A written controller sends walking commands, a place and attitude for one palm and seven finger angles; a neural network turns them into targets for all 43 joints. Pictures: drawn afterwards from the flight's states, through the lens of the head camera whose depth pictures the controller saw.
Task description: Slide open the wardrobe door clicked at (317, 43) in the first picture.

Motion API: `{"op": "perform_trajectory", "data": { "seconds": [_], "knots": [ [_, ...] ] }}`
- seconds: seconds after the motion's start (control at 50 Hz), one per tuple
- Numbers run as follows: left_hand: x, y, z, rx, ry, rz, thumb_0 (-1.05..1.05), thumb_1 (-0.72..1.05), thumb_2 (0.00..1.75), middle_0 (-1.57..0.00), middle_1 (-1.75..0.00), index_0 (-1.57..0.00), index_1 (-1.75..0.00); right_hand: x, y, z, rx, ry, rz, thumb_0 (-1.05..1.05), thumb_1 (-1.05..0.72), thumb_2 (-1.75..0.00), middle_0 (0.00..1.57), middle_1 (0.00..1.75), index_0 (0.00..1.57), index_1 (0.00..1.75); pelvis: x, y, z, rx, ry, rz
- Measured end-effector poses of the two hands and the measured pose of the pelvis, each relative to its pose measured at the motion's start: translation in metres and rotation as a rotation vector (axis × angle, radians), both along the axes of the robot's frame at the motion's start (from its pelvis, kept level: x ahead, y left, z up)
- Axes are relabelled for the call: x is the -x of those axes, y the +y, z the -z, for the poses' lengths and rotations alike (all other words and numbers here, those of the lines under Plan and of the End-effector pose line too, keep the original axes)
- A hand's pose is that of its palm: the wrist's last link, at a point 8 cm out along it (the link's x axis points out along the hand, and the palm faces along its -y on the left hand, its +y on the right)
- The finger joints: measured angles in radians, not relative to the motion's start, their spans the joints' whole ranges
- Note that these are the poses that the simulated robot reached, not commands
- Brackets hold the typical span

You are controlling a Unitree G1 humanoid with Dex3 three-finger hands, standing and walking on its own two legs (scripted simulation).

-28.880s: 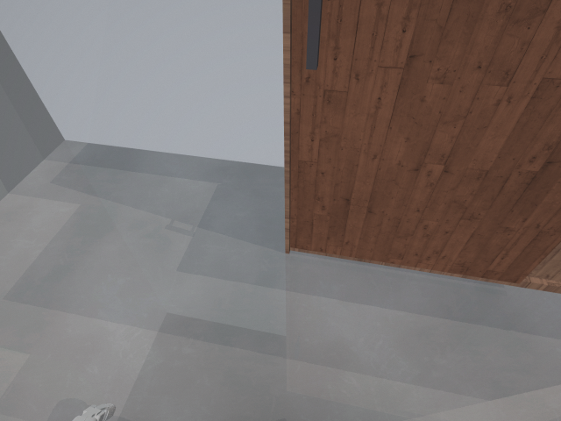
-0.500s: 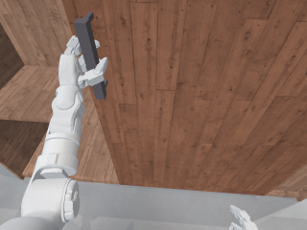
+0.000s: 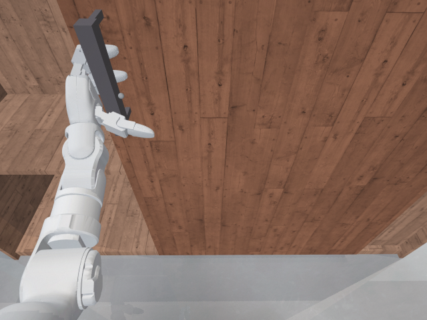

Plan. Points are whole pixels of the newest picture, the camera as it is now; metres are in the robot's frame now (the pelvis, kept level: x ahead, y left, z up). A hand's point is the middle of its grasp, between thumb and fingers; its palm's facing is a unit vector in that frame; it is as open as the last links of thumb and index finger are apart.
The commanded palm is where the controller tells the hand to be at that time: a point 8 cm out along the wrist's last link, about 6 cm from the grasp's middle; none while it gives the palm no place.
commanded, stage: slip the hand off the handle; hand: left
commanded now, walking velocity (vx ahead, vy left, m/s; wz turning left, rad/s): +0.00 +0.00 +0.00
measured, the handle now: (111, 78) +0.48 +0.19 +0.22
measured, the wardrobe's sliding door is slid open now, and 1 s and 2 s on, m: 0.67 0.67 0.67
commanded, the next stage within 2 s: draw the hand back to the body in 1.32 s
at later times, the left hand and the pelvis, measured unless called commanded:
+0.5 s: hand (79, 99) +0.42 +0.24 +0.21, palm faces +0.24 -0.97 -0.09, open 14.7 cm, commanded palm +0.40 +0.28 +0.20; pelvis +0.02 +0.01 +0.00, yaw +1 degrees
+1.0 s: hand (54, 123) +0.37 +0.26 +0.21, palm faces +0.23 -0.97 -0.07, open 14.7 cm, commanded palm +0.33 +0.30 +0.20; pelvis +0.02 +0.01 +0.00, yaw +0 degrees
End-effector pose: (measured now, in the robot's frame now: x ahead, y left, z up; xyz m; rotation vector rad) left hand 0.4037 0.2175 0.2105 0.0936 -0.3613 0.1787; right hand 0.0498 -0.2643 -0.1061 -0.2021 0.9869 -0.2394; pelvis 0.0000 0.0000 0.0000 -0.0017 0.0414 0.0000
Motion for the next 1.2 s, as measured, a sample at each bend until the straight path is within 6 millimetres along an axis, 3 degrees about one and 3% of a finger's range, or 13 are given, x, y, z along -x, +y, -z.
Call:
{"op": "perform_trajectory", "data": {
  "seconds": [0.18,0.3,0.42,0.6,0.72,0.82,0.94,1.2],
  "knots": [
    [-0.003,0.008,-0.004,-0.033,0.014,0.022,-0.01,-0.55,0.2,-0.38,-1.23,-0.25,-1.15,-0.068,0.023,-0.01,-0.029,-0.121,-0.067,0.01,-0.9,-0.9,0.2,0.3,0.2,0.3,-0.014,0.005,-0.002,0.001,0.003,-0.002],
    [-0.003,0.028,-0.001,-0.004,0.044,-0.01,-0.01,-0.55,0.2,-0.39,-1.22,-0.25,-1.15,-0.096,0.032,-0.019,-0.033,-0.175,-0.089,0.01,-0.9,-0.9,0.2,0.3,0.2,0.3,-0.02,0.006,-0.002,0.001,0.004,-0.002],
    [0.006,0.055,0.001,-0.012,0.042,-0.053,-0.01,-0.55,0.2,-0.33,-1.19,-0.25,-1.15,-0.1,0.031,-0.018,-0.023,-0.156,-0.099,0.01,-0.9,-0.9,0.2,0.3,0.2,0.3,-0.023,0.007,-0.002,0.005,0.007,-0.009],
    [0.009,0.08,0.0,-0.013,0.053,-0.041,-0.01,-0.56,0.2,-0.27,-1.16,-0.25,-1.15,-0.081,0.022,-0.011,0.007,-0.077,-0.074,0.01,-0.9,-0.9,0.2,0.3,0.2,0.3,-0.024,0.008,-0.001,0.011,0.012,-0.021],
    [0.01,0.09,0.0,-0.004,0.045,-0.031,-0.01,-0.55,0.2,-0.26,-1.16,-0.25,-1.15,-0.066,0.018,-0.009,0.014,-0.055,-0.043,0.01,-0.9,-0.9,0.2,0.3,0.2,0.3,-0.024,0.01,0.0,0.011,0.022,-0.011],
    [0.024,0.089,0.004,-0.003,0.027,-0.012,-0.01,-0.55,0.2,-0.26,-1.15,-0.25,-1.15,-0.063,0.019,-0.009,0.004,-0.064,-0.031,0.01,-0.9,-0.9,0.2,0.3,0.2,0.3,-0.026,0.012,0.0,0.01,0.019,0.0],
    [0.05,0.092,0.01,0.005,0.029,-0.033,-0.01,-0.55,0.2,-0.26,-1.15,-0.25,-1.15,-0.078,0.025,-0.012,-0.004,-0.114,-0.055,0.02,-0.9,-0.9,0.2,0.3,0.2,0.3,-0.025,0.012,0.0,0.009,0.001,-0.001],
    [0.107,0.083,0.003,-0.012,0.002,-0.037,-0.01,-0.56,0.2,-0.26,-1.15,-0.25,-1.15,-0.14,0.05,-0.034,-0.039,-0.325,-0.182,0.02,-0.9,-0.9,0.2,0.3,0.2,0.3,-0.017,0.008,-0.001,0.008,-0.044,-0.028]
  ]
}}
